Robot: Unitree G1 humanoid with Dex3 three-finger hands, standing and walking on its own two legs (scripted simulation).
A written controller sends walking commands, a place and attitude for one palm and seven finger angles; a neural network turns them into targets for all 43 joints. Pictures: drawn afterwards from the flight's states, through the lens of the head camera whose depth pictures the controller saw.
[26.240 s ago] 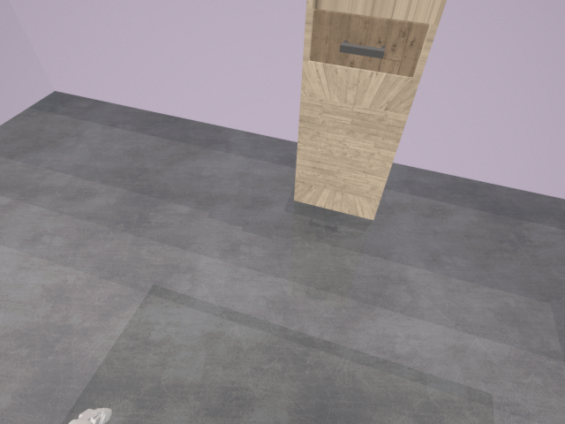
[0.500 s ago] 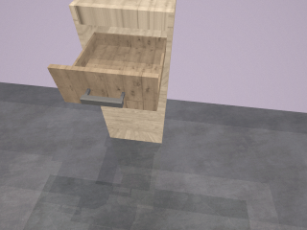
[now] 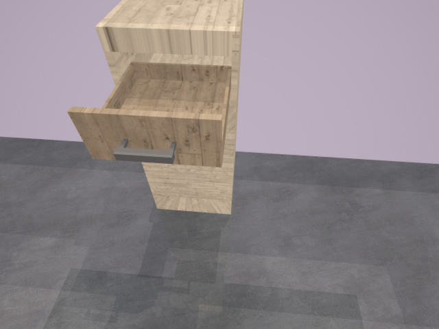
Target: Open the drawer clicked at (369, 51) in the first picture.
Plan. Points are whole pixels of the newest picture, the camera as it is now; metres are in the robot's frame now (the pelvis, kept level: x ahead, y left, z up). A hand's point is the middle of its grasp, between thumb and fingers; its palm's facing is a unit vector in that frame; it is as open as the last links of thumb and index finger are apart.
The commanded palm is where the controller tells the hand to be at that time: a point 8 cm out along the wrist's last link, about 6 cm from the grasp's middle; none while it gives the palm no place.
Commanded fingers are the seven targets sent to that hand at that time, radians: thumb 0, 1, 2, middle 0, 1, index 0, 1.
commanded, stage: let the arm hang, fingers relaxed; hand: left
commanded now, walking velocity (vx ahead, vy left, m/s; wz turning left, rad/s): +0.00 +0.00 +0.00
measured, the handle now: (146, 149) +0.50 +0.20 +0.02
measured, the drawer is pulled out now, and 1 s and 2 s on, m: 0.29 0.29 0.29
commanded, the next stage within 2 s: look to check the result in 0.08 s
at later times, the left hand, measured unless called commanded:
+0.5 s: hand out of the picture +0.00 +0.16 -0.18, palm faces +0.04 -0.98 -0.19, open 7.4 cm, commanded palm none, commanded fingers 0.00 0.90 0.90 -0.20 -0.30 -0.20 -0.30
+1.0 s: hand out of the picture +0.03 +0.17 -0.17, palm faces +0.03 -0.98 -0.21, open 7.4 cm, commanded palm none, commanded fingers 0.00 0.90 0.90 -0.20 -0.30 -0.20 -0.30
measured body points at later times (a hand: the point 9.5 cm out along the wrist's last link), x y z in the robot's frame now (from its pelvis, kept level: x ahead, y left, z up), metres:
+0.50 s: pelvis +0.01 -0.01 +0.00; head +0.03 -0.01 +0.45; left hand +0.00 +0.21 -0.16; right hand -0.01 -0.21 -0.16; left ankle +0.02 +0.11 -0.74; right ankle +0.01 -0.10 -0.74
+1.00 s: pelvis +0.02 -0.01 +0.00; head +0.04 -0.02 +0.45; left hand +0.03 +0.22 -0.16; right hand +0.01 -0.23 -0.16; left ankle +0.02 +0.11 -0.74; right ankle +0.01 -0.10 -0.74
